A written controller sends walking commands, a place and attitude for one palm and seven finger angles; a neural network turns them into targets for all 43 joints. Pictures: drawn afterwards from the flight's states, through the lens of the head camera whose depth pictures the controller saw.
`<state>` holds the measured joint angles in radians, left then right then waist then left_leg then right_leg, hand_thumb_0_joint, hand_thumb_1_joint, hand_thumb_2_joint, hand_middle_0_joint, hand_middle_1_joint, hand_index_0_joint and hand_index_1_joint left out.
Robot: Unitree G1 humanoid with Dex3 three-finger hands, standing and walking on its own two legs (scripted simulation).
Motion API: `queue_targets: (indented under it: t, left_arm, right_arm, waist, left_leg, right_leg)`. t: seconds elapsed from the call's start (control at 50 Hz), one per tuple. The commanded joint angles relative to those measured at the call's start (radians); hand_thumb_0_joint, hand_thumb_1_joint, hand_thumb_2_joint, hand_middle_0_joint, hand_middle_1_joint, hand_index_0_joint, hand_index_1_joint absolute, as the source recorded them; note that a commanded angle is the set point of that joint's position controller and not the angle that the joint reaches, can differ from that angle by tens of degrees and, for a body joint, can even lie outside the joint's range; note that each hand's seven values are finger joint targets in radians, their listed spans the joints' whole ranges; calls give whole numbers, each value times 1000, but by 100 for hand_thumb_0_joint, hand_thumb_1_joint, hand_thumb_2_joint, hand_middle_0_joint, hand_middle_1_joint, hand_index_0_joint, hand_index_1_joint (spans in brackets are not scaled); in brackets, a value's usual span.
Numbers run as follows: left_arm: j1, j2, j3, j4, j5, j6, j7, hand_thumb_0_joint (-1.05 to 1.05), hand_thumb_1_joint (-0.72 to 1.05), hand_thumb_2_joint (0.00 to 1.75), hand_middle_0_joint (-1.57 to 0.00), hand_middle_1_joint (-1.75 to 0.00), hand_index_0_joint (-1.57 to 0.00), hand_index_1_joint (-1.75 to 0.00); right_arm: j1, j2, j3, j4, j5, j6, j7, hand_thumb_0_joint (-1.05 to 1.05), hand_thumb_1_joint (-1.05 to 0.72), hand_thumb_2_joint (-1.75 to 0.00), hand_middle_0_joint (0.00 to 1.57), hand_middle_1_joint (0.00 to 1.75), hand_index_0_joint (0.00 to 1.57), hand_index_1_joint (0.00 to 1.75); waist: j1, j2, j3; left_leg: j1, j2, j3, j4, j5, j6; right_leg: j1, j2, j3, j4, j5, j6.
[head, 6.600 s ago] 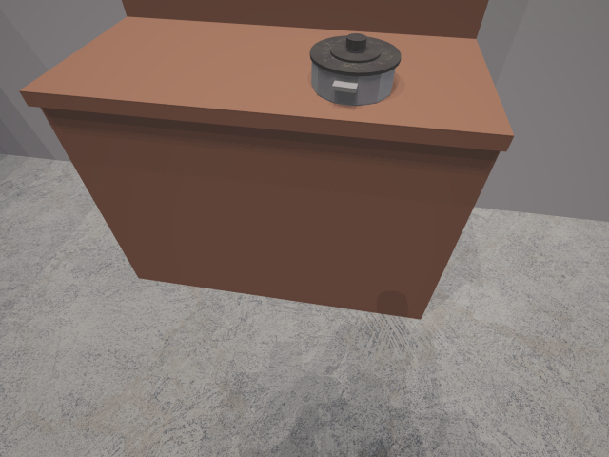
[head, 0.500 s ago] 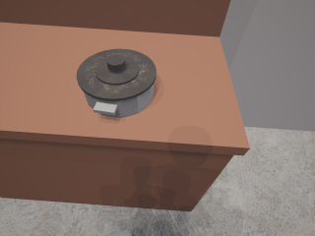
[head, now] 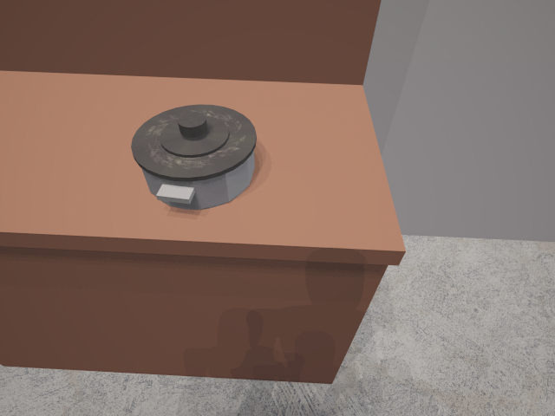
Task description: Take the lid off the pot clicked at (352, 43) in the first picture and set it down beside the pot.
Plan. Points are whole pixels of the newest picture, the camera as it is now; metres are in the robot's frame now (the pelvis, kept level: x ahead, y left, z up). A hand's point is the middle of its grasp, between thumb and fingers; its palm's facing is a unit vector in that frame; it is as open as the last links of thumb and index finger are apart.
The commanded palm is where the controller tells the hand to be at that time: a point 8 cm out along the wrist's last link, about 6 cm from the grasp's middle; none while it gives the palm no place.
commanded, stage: come to a stop and stand still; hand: left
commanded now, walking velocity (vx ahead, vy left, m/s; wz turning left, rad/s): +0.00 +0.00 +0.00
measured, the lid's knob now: (192, 124) +0.52 +0.18 +0.16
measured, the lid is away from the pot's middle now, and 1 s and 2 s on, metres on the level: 0.00 0.00 0.00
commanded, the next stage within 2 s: look again from close up in 1.12 s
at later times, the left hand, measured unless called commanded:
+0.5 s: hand out of the picture +0.02 +0.24 -0.17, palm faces +0.00 -0.97 -0.24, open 7.4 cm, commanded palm none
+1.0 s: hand out of the picture +0.06 +0.22 -0.18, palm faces -0.02 -0.98 -0.20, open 7.4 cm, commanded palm none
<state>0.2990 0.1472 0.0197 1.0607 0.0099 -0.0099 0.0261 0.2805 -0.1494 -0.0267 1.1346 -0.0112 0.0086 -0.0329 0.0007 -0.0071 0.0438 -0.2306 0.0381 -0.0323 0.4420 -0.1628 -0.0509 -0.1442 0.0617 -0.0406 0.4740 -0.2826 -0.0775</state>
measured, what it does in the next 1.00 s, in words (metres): shifts its weight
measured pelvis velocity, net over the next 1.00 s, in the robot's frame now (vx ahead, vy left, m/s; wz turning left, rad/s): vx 0.04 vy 0.05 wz -0.03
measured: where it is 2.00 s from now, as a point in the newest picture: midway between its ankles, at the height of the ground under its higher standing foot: outside the picture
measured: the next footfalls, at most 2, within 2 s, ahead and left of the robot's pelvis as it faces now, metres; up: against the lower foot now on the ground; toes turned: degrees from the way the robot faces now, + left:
none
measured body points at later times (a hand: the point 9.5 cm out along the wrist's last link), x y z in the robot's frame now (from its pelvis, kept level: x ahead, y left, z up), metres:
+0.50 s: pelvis +0.00 +0.05 +0.00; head +0.01 +0.04 +0.45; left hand +0.02 +0.29 -0.15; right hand +0.00 -0.16 -0.16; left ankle +0.01 +0.14 -0.74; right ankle -0.01 -0.07 -0.74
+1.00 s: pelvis +0.04 +0.05 +0.00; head +0.07 +0.06 +0.45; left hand +0.06 +0.28 -0.16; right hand +0.07 -0.18 -0.15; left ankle +0.01 +0.14 -0.74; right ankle -0.01 -0.07 -0.74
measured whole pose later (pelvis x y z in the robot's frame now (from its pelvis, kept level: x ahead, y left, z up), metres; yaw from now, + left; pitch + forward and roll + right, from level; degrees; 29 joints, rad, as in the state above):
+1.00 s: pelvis +0.04 +0.05 +0.00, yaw -2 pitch +1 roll +0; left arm 0.26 0.17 -0.01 1.06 0.01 -0.01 0.04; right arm 0.20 -0.16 -0.01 1.07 -0.01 -0.03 -0.04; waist 0.01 -0.02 0.05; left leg -0.19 -0.03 0.06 0.48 -0.30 0.05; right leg -0.17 0.00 0.02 0.49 -0.33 0.00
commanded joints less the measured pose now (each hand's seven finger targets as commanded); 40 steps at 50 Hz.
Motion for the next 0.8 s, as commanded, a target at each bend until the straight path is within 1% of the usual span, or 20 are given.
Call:
queue_targets:
  t: [0.0,0.02,0.04,0.06,0.08,0.1,0.12,0.14,0.18,0.2,0.22,0.24,0.28,0.32,0.36,0.4,0.48,0.56,0.64,0.78]
  left_arm:
    - [163,118,20,3,19,-47,47,0,90,90,-20,-30,-20,-30]
    - [95,167,19,-43,17,-56,44,0,90,90,-20,-30,-20,-30]
    - [63,155,12,-57,11,-54,35,0,90,90,-20,-30,-20,-30]
    - [31,167,15,-70,13,-53,35,0,90,90,-20,-30,-20,-30]
    - [9,177,23,-79,10,-43,30,0,90,90,-20,-30,-20,-30]
    - [0,170,22,-91,10,-38,32,0,90,90,-20,-30,-20,-30]
    - [-8,153,20,-93,10,-32,34,0,90,90,-20,-30,-20,-30]
    - [-7,129,14,-91,7,-24,34,0,90,90,-20,-30,-20,-30]
    - [26,95,8,-90,0,-11,26,0,90,90,-20,-30,-20,-30]
    - [41,76,4,-89,0,-6,26,0,90,90,-20,-30,-20,-30]
    - [47,79,2,-76,5,0,26,0,90,90,-20,-30,-20,-30]
    - [61,83,-1,-71,7,1,24,0,90,90,-20,-30,-20,-30]
    - [72,86,-3,-63,7,0,18,0,90,90,-20,-30,-20,-30]
    - [67,84,-4,-67,7,-1,19,0,90,90,-20,-30,-20,-30]
    - [60,89,-5,-69,7,-5,20,0,90,90,-20,-30,-20,-30]
    - [54,93,-2,-73,6,-2,19,0,90,90,-20,-30,-20,-30]
    - [53,105,-3,-66,5,-6,18,0,90,90,-20,-30,-20,-30]
    - [55,110,-6,-54,3,-12,21,0,90,90,-20,-30,-20,-30]
    - [51,115,-5,-45,1,-11,23,0,90,90,-20,-30,-20,-30]
    - [47,123,-7,-36,1,-7,22,0,90,90,-20,-30,-20,-30]
  right_arm:
    - [-85,-93,3,-111,-1,-27,5,0,-90,-90,20,30,20,30]
    - [-4,-43,4,-141,1,-18,12,0,-90,-90,20,30,20,30]
    - [-1,-43,2,-131,1,-10,15,0,-90,-90,20,30,20,30]
    - [29,-38,4,-130,4,-9,21,0,-90,-90,20,30,20,30]
    - [59,-36,0,-136,1,-5,21,0,-90,-90,20,30,20,30]
    - [79,-37,1,-144,1,-8,22,0,-90,-90,20,30,20,30]
    - [100,-46,1,-139,0,-16,21,0,-90,-90,20,30,20,30]
    - [115,-55,3,-134,0,-25,18,0,-90,-90,20,30,20,30]
    - [104,-90,3,-144,-8,-36,11,0,-90,-90,20,30,20,30]
    - [86,-104,1,-151,-11,-32,8,0,-90,-90,20,30,20,30]
    - [67,-103,2,-146,-10,-31,9,0,-90,-90,20,30,20,30]
    - [50,-104,4,-151,-6,-31,9,0,-90,-90,20,30,20,30]
    - [37,-106,4,-153,-4,-34,8,0,-90,-90,20,30,20,30]
    - [44,-109,2,-149,-4,-34,8,0,-90,-90,20,30,20,30]
    - [54,-106,3,-139,-2,-37,9,0,-90,-90,20,30,20,30]
    - [53,-109,3,-137,-4,-39,7,0,-90,-90,20,30,20,30]
    - [53,-104,6,-130,0,-47,5,0,-90,-90,20,30,20,30]
    - [39,-104,7,-119,4,-51,2,0,-90,-90,20,30,20,30]
    - [30,-105,8,-110,5,-52,-3,0,-90,-90,20,30,20,30]
    - [4,-106,7,-104,5,-47,-5,0,-90,-90,20,30,20,30]
  waist:
    - [54,-20,85]
    - [-25,-2,0]
    - [-21,66,-9]
    - [-42,19,-38]
    - [-37,23,-64]
    - [-48,-51,-50]
    - [-54,-74,-32]
    - [-50,-37,1]
    - [-15,83,32]
    - [-2,83,64]
    - [7,150,83]
    - [18,116,95]
    - [26,72,77]
    - [19,-1,73]
    - [10,-14,65]
    - [9,16,33]
    - [6,1,-14]
    - [0,-8,-27]
    - [-2,14,-38]
    - [2,3,-16]
  left_leg:
    - [-94,-1,20,213,-92,18]
    - [-119,8,-18,284,-187,44]
    - [-103,15,2,318,-203,47]
    - [-92,15,18,301,-199,46]
    - [-38,3,45,263,-189,41]
    - [-13,-7,53,211,-174,41]
    - [18,-4,48,136,-144,47]
    - [29,8,15,61,-122,57]
    - [-55,86,-90,-48,-145,99]
    - [-125,101,-117,-84,-220,110]
    - [-175,103,-152,-135,-286,115]
    - [-196,104,-164,-157,-305,122]
    - [-181,92,-147,-164,-327,120]
    - [-167,81,-134,-150,-325,116]
    - [-130,67,-112,-133,-272,111]
    - [-92,76,-117,-140,-258,114]
    - [-28,69,-88,-108,-114,113]
    - [25,51,-45,-44,47,104]
    - [64,54,-35,-19,151,100]
    - [71,55,-32,-20,139,98]
  right_leg:
    - [-96,-253,325,-208,503,97]
    - [-50,-324,307,-167,535,47]
    - [-84,-310,266,-165,436,-11]
    - [-89,-284,242,-174,301,-59]
    - [-113,-273,228,-163,165,-77]
    - [-160,-249,211,-162,41,-66]
    - [-200,-225,194,-136,-40,-49]
    - [-234,-188,179,-99,-112,-26]
    - [-206,-104,107,-22,-118,19]
    - [-181,-88,93,-14,-116,21]
    - [-148,-83,69,16,-109,28]
    - [-126,-78,65,25,-77,33]
    - [-111,-85,72,12,-51,34]
    - [-121,-96,89,-5,-54,33]
    - [-133,-109,108,-21,-40,30]
    - [-135,-107,95,-8,-27,34]
    - [-111,-120,106,-15,49,35]
    - [-103,-141,136,-30,149,36]
    - [-93,-145,137,-24,209,36]
    - [-83,-145,133,-39,218,38]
